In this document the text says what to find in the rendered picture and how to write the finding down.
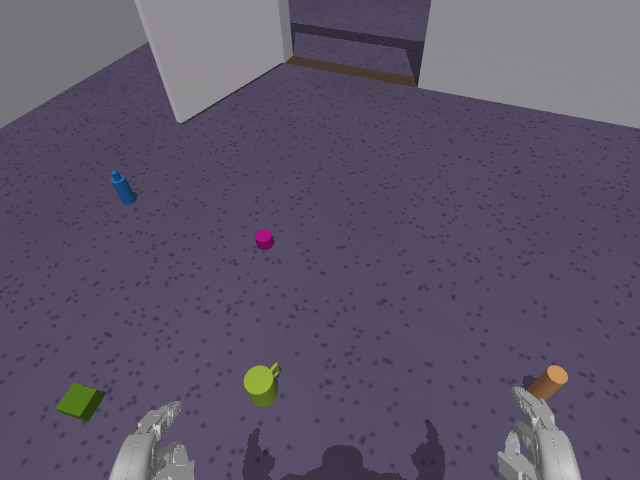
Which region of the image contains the right robot hand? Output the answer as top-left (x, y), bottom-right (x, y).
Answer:
top-left (497, 386), bottom-right (581, 480)

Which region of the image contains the left robot hand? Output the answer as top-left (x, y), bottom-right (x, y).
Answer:
top-left (109, 401), bottom-right (194, 480)

